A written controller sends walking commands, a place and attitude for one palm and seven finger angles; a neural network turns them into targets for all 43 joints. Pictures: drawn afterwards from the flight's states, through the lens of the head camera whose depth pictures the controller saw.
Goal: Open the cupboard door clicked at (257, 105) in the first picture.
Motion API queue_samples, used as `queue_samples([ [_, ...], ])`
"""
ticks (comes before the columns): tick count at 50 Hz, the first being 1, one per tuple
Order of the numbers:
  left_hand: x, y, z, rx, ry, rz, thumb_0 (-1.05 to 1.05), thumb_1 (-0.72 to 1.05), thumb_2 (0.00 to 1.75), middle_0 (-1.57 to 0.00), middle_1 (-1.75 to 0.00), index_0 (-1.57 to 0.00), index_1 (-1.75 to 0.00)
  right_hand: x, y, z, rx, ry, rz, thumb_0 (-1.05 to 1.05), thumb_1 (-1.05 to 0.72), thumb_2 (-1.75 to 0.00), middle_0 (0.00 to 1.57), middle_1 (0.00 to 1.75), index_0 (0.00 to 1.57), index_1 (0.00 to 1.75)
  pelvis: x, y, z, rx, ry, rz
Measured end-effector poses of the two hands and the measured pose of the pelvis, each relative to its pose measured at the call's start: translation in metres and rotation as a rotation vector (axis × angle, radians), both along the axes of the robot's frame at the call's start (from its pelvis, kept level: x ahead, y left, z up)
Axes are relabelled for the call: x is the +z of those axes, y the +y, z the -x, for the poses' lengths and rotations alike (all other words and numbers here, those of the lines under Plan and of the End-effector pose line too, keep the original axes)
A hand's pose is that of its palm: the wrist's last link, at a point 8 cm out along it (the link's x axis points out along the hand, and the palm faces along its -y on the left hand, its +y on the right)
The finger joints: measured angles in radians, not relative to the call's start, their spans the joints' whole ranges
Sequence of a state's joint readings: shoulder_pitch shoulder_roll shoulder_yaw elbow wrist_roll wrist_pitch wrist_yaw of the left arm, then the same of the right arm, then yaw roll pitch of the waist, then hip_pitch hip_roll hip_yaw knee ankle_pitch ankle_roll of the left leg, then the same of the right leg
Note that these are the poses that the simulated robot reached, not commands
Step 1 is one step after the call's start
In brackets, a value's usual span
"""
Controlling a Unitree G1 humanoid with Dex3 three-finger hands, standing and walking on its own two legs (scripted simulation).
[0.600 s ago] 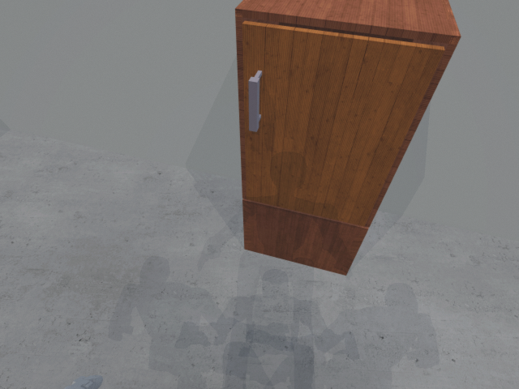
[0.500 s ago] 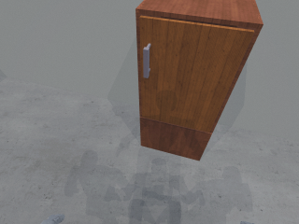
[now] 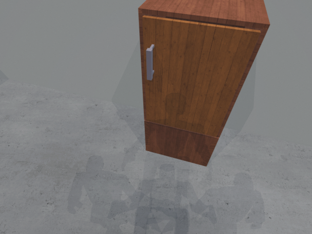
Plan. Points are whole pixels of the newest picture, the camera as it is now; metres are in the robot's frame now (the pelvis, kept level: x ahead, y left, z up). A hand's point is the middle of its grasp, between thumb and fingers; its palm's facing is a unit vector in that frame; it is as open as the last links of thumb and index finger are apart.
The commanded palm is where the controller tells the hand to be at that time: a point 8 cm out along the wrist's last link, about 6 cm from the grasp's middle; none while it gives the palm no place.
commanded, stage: stand and wait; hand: left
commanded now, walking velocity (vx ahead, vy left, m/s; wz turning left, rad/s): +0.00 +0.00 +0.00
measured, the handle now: (151, 62) +0.76 +0.07 +0.03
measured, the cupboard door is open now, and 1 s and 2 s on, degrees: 0 0 0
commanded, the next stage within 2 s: look at it before walking up in 0.24 s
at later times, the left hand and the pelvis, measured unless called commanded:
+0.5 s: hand out of the picture +0.07 +0.23 -0.16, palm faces -0.03 -0.95 -0.31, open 7.4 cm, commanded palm none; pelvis +0.00 -0.01 +0.00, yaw +0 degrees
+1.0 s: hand out of the picture +0.07 +0.23 -0.16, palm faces -0.02 -0.95 -0.31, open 7.4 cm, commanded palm none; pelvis +0.00 -0.01 +0.00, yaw +0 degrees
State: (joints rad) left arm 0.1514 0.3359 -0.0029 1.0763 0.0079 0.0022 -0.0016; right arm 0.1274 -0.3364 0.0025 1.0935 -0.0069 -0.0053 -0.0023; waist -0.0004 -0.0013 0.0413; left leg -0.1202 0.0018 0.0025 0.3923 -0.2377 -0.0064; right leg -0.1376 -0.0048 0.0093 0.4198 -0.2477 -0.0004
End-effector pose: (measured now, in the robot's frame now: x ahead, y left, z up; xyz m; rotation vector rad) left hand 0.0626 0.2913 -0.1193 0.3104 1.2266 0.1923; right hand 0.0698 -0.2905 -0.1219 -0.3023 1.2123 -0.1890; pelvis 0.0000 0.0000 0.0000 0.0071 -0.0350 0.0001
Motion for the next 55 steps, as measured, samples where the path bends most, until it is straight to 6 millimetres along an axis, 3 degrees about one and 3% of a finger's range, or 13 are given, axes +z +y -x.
queue_samples([
  [13,0.001,-0.009,0.0,-0.006,-0.008,0.005,0.01,0.9,0.89,-0.2,-0.3,-0.2,-0.3,-0.003,-0.003,0.015,-0.011,0.03,-0.014,0.0,-0.91,-0.9,0.2,0.3,0.2,0.3,0.001,-0.007,0.005,-0.001,0.003,0.001],
  [27,-0.001,-0.019,-0.004,-0.012,-0.017,0.024,0.01,0.9,0.89,-0.2,-0.3,-0.2,-0.3,-0.003,-0.001,0.013,-0.01,0.024,-0.022,0.0,-0.91,-0.9,0.2,0.3,0.2,0.3,0.002,-0.009,0.004,-0.002,0.007,0.002],
  [55,-0.005,-0.019,-0.003,-0.001,0.02,0.022,0.01,0.9,0.89,-0.2,-0.3,-0.2,-0.3,-0.004,0.004,0.006,-0.031,0.015,-0.022,0.0,-0.91,-0.9,0.2,0.3,0.2,0.3,0.001,-0.008,-0.004,-0.03,0.013,0.003],
])
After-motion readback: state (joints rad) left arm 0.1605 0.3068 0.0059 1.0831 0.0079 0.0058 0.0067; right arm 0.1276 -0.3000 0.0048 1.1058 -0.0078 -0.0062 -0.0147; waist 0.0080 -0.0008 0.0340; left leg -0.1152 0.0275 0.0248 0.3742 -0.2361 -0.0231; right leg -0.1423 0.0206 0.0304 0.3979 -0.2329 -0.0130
